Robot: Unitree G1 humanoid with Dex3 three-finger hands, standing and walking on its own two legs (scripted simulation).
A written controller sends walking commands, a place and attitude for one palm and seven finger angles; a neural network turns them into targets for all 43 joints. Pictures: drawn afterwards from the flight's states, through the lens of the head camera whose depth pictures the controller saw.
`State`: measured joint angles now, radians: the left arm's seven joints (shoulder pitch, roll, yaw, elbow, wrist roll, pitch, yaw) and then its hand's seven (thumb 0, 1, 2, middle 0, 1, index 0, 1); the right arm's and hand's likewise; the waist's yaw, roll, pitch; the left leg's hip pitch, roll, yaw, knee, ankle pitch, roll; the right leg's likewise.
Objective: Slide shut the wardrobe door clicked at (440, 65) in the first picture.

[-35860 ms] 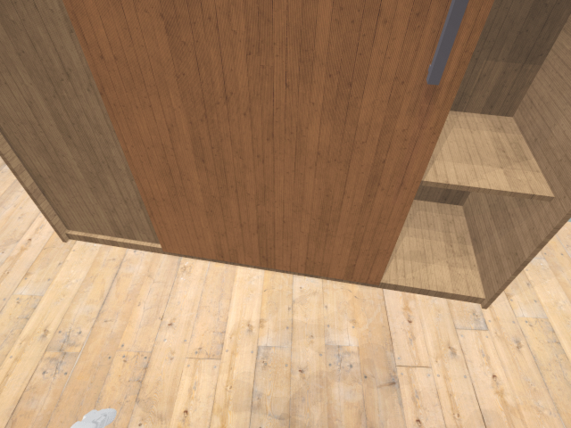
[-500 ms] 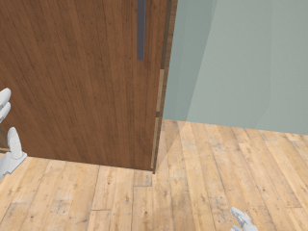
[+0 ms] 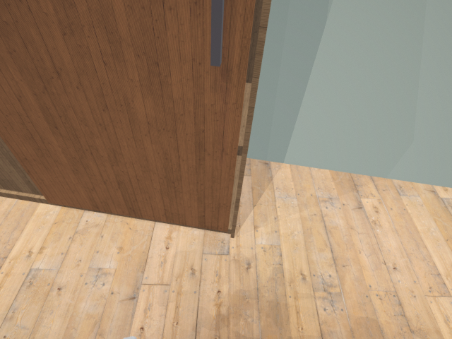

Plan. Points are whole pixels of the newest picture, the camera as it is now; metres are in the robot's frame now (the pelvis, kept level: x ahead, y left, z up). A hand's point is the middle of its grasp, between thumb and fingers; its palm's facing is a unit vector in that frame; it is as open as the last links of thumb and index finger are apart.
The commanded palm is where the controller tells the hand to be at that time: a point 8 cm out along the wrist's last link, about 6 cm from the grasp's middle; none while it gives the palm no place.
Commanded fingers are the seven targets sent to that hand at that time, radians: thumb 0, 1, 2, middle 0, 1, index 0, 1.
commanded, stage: let the arm hang, fingers relaxed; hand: left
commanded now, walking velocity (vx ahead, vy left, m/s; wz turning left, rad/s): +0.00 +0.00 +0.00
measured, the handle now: (219, 6) +0.69 +0.04 +0.28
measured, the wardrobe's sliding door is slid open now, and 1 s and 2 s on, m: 0.01 0.01 0.01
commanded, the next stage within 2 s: look to check the result in 0.76 s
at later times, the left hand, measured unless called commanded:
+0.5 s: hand out of the picture +0.01 +0.17 -0.15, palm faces -0.02 -0.98 -0.19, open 7.4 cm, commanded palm none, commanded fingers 0.00 0.90 0.90 -0.20 -0.30 -0.20 -0.30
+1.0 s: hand out of the picture +0.01 +0.17 -0.15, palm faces -0.02 -0.98 -0.18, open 7.4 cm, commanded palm none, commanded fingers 0.00 0.90 0.90 -0.20 -0.30 -0.20 -0.30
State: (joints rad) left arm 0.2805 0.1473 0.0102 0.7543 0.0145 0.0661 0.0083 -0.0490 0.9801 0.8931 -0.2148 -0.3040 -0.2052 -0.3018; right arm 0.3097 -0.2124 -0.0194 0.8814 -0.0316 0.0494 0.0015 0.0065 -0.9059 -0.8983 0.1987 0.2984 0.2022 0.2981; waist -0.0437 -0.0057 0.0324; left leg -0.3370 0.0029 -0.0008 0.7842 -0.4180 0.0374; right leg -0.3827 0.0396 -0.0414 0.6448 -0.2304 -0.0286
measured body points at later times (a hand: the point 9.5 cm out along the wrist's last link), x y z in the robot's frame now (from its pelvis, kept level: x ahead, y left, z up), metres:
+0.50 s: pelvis -0.01 -0.01 +0.02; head -0.01 -0.01 +0.47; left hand +0.01 +0.22 -0.13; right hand -0.02 -0.22 -0.14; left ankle +0.00 +0.09 -0.72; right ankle +0.03 -0.13 -0.72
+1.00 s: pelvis +0.00 -0.01 +0.03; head +0.02 +0.00 +0.48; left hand +0.01 +0.22 -0.14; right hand -0.03 -0.23 -0.13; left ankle +0.00 +0.09 -0.72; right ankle +0.03 -0.13 -0.72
